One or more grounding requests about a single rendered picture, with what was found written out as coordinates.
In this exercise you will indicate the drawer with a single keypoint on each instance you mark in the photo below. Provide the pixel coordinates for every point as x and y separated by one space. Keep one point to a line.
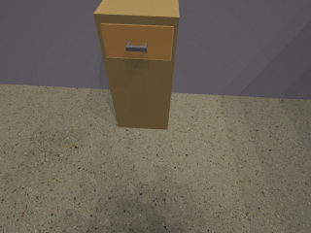
158 38

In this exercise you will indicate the handle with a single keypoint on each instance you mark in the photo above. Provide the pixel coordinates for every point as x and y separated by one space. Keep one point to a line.
128 47

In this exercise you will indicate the cabinet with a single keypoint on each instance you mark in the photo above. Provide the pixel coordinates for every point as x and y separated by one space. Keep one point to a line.
140 87

